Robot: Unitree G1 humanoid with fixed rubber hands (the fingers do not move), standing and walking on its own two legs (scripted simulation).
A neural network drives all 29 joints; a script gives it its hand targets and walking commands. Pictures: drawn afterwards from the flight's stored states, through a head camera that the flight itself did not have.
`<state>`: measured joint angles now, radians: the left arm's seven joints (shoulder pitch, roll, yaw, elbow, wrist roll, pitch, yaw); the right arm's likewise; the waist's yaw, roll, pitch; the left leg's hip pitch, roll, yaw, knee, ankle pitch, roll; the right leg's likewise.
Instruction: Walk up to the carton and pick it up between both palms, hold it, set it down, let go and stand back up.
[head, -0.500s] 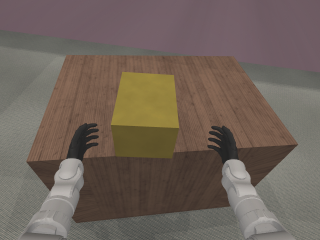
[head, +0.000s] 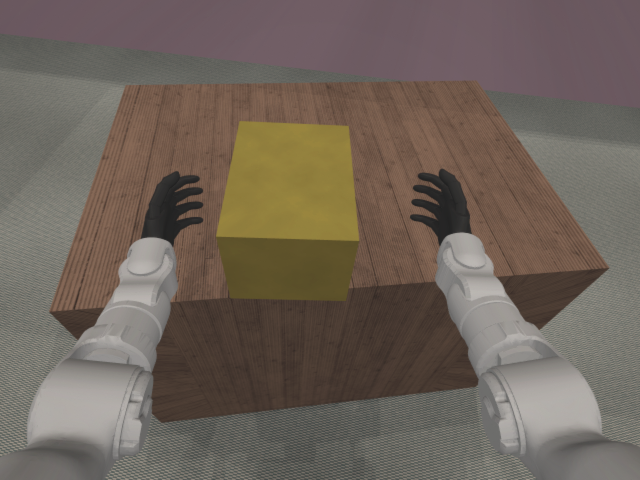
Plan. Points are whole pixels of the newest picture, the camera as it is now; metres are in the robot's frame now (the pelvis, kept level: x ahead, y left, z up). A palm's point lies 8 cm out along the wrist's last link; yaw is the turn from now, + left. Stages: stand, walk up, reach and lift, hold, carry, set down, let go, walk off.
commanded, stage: reach and lift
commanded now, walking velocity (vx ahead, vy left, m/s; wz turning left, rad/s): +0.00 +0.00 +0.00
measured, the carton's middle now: (291, 209) +0.54 +0.03 -0.02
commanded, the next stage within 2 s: none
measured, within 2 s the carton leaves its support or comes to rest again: neither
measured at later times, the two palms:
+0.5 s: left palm (177, 188) +0.47 +0.18 +0.10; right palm (447, 192) +0.46 -0.19 +0.10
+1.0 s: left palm (182, 195) +0.49 +0.19 +0.07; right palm (440, 198) +0.47 -0.19 +0.08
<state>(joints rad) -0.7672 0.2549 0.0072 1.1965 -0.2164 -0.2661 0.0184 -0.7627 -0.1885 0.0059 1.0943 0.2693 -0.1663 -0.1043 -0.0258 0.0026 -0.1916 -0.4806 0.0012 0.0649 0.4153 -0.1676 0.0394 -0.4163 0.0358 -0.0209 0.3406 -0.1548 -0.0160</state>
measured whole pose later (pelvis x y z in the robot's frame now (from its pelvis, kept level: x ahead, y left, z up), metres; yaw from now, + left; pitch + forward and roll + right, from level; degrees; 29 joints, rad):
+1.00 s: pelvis +0.00 +0.00 -0.01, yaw +1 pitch +28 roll -1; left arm -1.12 0.32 0.00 1.43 -0.21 -0.29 -0.01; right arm -1.05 -0.22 -0.02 1.25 0.29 -0.16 -0.11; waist -0.08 -0.01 -0.28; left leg -0.77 0.00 0.04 0.38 -0.10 0.04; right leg -0.71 0.03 -0.05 0.32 -0.11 -0.02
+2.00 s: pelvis +0.04 +0.00 +0.00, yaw +6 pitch +26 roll -1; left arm -0.95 -0.03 0.63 1.05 0.51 -0.26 0.00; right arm -0.86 0.20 -0.84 0.85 -0.64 -0.26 -0.04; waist -0.06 0.01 -0.19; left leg -0.57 -0.04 -0.04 0.13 -0.03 0.03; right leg -0.46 0.01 -0.11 0.03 -0.03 -0.02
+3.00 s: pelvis +0.04 +0.00 +0.01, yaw +6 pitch +24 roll -1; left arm -0.88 -0.09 0.67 0.96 0.58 -0.25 -0.02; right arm -0.77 0.23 -0.79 0.76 -0.67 -0.28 -0.05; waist -0.05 0.01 -0.16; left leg -0.51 -0.05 -0.03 0.16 -0.06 0.04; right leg -0.39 0.01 -0.11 0.03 -0.05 -0.01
